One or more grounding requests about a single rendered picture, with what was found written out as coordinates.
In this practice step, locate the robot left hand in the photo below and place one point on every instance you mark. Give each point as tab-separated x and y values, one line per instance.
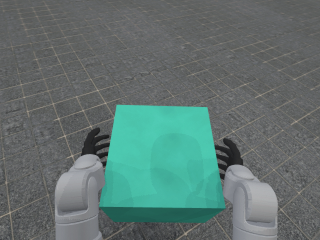
90	142

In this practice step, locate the robot right hand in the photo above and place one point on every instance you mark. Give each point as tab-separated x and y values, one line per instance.
234	156

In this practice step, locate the robot right forearm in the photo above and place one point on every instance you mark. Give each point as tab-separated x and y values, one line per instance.
255	205

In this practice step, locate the carton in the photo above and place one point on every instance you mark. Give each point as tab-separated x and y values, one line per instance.
162	166

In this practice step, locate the robot left forearm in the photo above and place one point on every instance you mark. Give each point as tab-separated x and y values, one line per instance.
77	202

